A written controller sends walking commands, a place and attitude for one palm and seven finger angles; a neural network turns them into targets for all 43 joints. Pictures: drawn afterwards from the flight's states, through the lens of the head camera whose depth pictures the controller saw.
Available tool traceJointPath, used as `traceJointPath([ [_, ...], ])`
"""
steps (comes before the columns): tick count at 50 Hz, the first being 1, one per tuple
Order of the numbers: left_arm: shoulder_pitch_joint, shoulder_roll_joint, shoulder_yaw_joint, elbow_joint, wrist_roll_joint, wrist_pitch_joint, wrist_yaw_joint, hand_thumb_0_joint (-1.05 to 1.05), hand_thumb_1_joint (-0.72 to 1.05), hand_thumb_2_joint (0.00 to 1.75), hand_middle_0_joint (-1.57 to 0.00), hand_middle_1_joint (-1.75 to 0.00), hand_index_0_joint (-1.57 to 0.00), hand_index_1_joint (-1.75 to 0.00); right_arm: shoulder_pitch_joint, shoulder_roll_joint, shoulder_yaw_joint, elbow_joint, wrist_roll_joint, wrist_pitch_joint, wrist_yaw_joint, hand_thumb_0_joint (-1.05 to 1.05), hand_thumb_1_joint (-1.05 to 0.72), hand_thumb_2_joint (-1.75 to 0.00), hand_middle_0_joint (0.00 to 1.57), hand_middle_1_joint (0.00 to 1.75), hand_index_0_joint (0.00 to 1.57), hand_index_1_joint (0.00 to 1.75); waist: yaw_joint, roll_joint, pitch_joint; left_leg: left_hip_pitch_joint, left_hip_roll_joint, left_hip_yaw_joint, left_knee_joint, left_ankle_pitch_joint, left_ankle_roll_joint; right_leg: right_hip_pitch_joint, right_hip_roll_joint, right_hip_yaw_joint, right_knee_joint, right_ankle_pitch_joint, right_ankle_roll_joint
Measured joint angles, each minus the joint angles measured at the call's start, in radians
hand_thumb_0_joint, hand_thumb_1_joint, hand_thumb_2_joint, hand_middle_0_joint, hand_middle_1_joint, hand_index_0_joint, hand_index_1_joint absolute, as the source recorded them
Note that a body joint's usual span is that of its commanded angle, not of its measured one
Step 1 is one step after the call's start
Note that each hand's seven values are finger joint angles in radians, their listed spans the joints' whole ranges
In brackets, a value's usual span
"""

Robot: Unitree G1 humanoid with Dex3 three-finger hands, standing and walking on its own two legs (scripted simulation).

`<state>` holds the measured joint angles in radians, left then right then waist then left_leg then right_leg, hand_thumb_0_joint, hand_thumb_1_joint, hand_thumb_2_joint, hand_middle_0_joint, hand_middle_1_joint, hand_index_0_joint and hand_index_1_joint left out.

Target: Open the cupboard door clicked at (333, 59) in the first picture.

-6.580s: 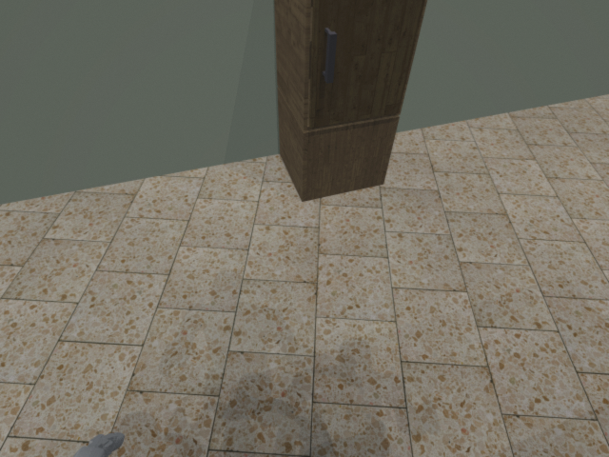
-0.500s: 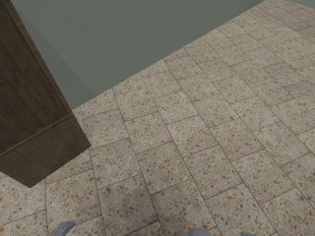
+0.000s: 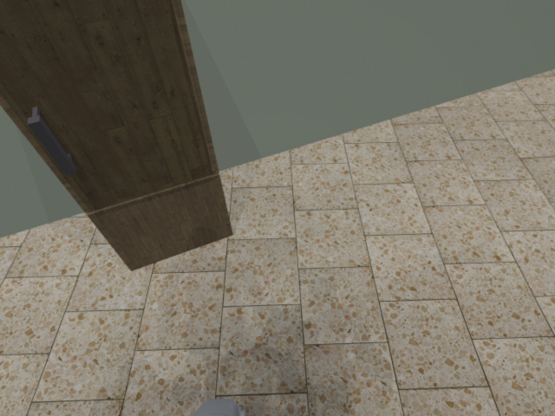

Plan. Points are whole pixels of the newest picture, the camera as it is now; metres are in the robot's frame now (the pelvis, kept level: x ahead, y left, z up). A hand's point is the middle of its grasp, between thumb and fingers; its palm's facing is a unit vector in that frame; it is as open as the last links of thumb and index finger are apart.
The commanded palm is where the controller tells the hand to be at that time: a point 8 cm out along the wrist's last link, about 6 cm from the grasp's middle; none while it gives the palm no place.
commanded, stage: turn to face it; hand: left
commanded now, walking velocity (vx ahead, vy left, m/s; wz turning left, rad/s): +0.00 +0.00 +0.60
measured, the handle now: (53, 141) +0.67 +0.58 -0.06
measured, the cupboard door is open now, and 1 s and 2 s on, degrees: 0 0 0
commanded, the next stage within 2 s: take the last steps up to it in 0.70 s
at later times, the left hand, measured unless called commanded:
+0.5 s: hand out of the picture +0.05 +0.26 -0.15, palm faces +0.28 -0.92 -0.27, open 7.4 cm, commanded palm none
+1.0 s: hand out of the picture -0.10 +0.16 -0.15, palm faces +0.50 -0.83 -0.24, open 7.4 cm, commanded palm none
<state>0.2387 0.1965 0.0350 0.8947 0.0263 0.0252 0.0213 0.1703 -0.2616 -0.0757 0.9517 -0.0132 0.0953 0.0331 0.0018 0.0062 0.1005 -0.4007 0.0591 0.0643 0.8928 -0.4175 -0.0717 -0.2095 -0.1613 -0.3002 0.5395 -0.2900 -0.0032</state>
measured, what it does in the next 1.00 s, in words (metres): steps on the spot, turning left: left foot, then right foot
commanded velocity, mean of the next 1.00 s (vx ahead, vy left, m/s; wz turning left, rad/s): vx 0.07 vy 0.01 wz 0.34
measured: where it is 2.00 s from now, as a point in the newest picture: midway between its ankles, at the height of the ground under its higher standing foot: (242, 398)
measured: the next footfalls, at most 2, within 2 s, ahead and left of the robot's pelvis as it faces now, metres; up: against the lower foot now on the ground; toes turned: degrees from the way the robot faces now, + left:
left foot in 0.08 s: +0.04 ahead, +0.13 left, +0.00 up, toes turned +10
right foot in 0.60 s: +0.06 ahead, -0.09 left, +0.00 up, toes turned +16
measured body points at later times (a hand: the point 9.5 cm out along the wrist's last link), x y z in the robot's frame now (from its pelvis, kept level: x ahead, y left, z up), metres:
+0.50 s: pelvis -0.01 +0.03 +0.00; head +0.02 +0.03 +0.45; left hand +0.04 +0.31 -0.13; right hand +0.12 -0.20 -0.14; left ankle +0.00 +0.13 -0.74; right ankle +0.02 -0.12 -0.69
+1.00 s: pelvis -0.02 -0.01 +0.01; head +0.00 -0.01 +0.46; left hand -0.13 +0.21 -0.14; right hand +0.14 -0.21 -0.15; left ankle -0.12 +0.12 -0.69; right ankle +0.02 -0.10 -0.74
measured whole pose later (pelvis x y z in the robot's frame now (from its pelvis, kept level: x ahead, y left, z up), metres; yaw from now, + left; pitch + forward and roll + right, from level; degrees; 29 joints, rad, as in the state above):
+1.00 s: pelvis -0.02 -0.01 +0.01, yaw +27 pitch +0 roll +2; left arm 0.32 0.17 0.04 1.00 0.03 -0.02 0.01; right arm 0.21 -0.24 -0.07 1.02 -0.02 0.07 0.02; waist 0.04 0.01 0.04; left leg -0.33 0.05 0.02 0.82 -0.42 -0.05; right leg -0.19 -0.09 -0.17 0.44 -0.24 -0.01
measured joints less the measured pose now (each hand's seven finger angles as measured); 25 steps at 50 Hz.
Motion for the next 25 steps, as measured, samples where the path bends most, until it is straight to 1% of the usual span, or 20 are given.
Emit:
traceJointPath([
  [2, 0.007, 0.018, 0.01, 0.01, 0.001, 0.005, -0.001, 0.01, 0.9, 0.9, -0.2, -0.3, -0.2, -0.3, -0.013, 0.007, 0.005, -0.012, 0.002, -0.011, 0.0, 0.01, -0.91, -0.9, 0.19, 0.3, 0.19, 0.3, 0.01, -0.016, 0.003, 0.039, -0.003, 0.024, -0.097, 0.004, 0.011, -0.015, -0.018, -0.022, 0.034, -0.015, 0.013],
  [3, 0.011, 0.027, 0.015, 0.015, 0.0, 0.008, -0.002, 0.01, 0.9, 0.9, -0.2, -0.3, -0.2, -0.3, -0.017, 0.01, 0.008, -0.02, 0.001, -0.018, 0.0, 0.01, -0.91, -0.9, 0.19, 0.3, 0.19, 0.3, 0.013, -0.024, 0.002, 0.065, -0.006, 0.034, -0.163, 0.032, 0.017, -0.025, -0.029, -0.033, 0.059, -0.027, 0.021],
  [4, 0.02, 0.036, 0.021, 0.018, -0.004, 0.012, -0.004, 0.01, 0.9, 0.9, -0.2, -0.3, -0.2, -0.3, -0.018, 0.008, 0.011, -0.03, 0.001, -0.028, 0.001, 0.01, -0.91, -0.9, 0.19, 0.3, 0.19, 0.3, 0.015, -0.027, -0.004, 0.099, -0.01, 0.04, -0.244, 0.087, 0.025, -0.041, -0.04, -0.042, 0.097, -0.045, 0.032],
  [5, 0.023, 0.048, 0.027, 0.023, -0.009, 0.019, -0.006, 0.01, 0.9, 0.9, -0.2, -0.3, -0.2, -0.3, -0.021, 0.011, 0.01, -0.037, -0.001, -0.04, 0.0, 0.01, -0.91, -0.9, 0.19, 0.3, 0.19, 0.3, 0.013, -0.037, -0.009, 0.1, -0.022, 0.037, -0.266, 0.088, 0.068, -0.071, -0.051, -0.028, 0.158, -0.077, 0.048],
  [6, 0.017, 0.061, 0.033, 0.031, -0.011, 0.031, -0.005, 0.01, 0.9, 0.9, -0.2, -0.3, -0.2, -0.3, -0.027, 0.019, 0.011, -0.04, 0.0, -0.05, -0.003, 0.01, -0.91, -0.9, 0.19, 0.3, 0.19, 0.3, 0.015, -0.053, -0.004, 0.085, -0.036, 0.033, -0.245, 0.082, 0.095, -0.108, -0.048, 0.027, 0.239, -0.157, 0.063],
  [7, 0.01, 0.072, 0.038, 0.037, -0.011, 0.044, -0.004, 0.01, 0.9, 0.9, -0.2, -0.3, -0.2, -0.3, -0.031, 0.025, 0.016, -0.044, 0.0, -0.057, -0.005, 0.01, -0.9, -0.9, 0.19, 0.3, 0.19, 0.3, 0.02, -0.063, 0.001, 0.08, -0.043, 0.028, -0.234, 0.08, 0.11, -0.146, -0.032, 0.083, 0.328, -0.215, 0.072],
  [8, 0.003, 0.078, 0.042, 0.041, -0.01, 0.052, -0.003, 0.01, 0.9, 0.9, -0.2, -0.3, -0.2, -0.3, -0.032, 0.03, 0.02, -0.046, -0.001, -0.062, -0.009, 0.01, -0.9, -0.9, 0.19, 0.3, 0.2, 0.3, 0.022, -0.066, 0.002, 0.081, -0.048, 0.022, -0.239, 0.084, 0.117, -0.181, -0.014, 0.125, 0.408, -0.237, 0.078],
  [10, -0.012, 0.082, 0.047, 0.048, -0.01, 0.058, -0.004, 0.01, 0.9, 0.9, -0.2, -0.3, -0.2, -0.3, -0.027, 0.035, 0.026, -0.049, -0.002, -0.066, -0.02, 0.0, -0.9, -0.9, 0.2, 0.3, 0.2, 0.3, 0.02, -0.058, -0.002, 0.093, -0.055, 0.001, -0.28, 0.112, 0.118, -0.237, 0.016, 0.181, 0.527, -0.207, 0.089],
  [12, -0.027, 0.079, 0.048, 0.045, -0.01, 0.052, -0.01, 0.01, 0.91, 0.9, -0.2, -0.3, -0.19, -0.3, -0.022, 0.037, 0.03, -0.046, -0.002, -0.066, -0.027, 0.0, -0.9, -0.9, 0.2, 0.3, 0.2, 0.3, 0.016, -0.047, -0.006, 0.111, -0.065, -0.02, -0.333, 0.146, 0.122, -0.271, 0.032, 0.218, 0.585, -0.148, 0.096],
  [14, -0.038, 0.076, 0.046, 0.037, -0.011, 0.043, -0.013, 0.01, 0.91, 0.9, -0.2, -0.3, -0.19, -0.3, -0.016, 0.039, 0.033, -0.043, -0.001, -0.066, -0.031, 0.0, -0.9, -0.9, 0.2, 0.3, 0.2, 0.3, 0.013, -0.038, -0.013, 0.126, -0.077, -0.038, -0.379, 0.176, 0.128, -0.287, 0.042, 0.244, 0.598, -0.105, 0.103],
  [17, -0.053, 0.072, 0.043, 0.026, -0.012, 0.036, -0.011, 0.01, 0.91, 0.9, -0.2, -0.3, -0.19, -0.3, -0.003, 0.046, 0.035, -0.039, -0.001, -0.066, -0.031, 0.0, -0.9, -0.9, 0.2, 0.3, 0.2, 0.3, 0.006, -0.031, -0.027, 0.14, -0.095, -0.063, -0.424, 0.205, 0.131, -0.282, 0.052, 0.27, 0.564, -0.08, 0.112],
  [21, -0.079, 0.062, 0.039, 0.018, -0.014, 0.036, -0.005, 0.01, 0.91, 0.9, -0.2, -0.3, -0.19, -0.3, 0.016, 0.055, 0.033, -0.034, -0.004, -0.065, -0.031, 0.0, -0.9, -0.9, 0.2, 0.3, 0.2, 0.3, -0.011, -0.021, -0.04, 0.142, -0.113, -0.097, -0.442, 0.222, 0.128, -0.243, 0.07, 0.285, 0.467, -0.106, 0.115],
  [25, -0.107, 0.044, 0.03, 0.004, -0.019, 0.033, 0.0, 0.01, 0.91, 0.9, -0.2, -0.3, -0.19, -0.3, 0.033, 0.055, 0.029, -0.025, -0.009, -0.058, -0.031, 0.0, -0.9, -0.9, 0.2, 0.3, 0.2, 0.3, -0.029, -0.001, -0.04, 0.129, -0.124, -0.133, -0.432, 0.23, 0.116, -0.186, 0.099, 0.287, 0.332, -0.145, 0.105],
])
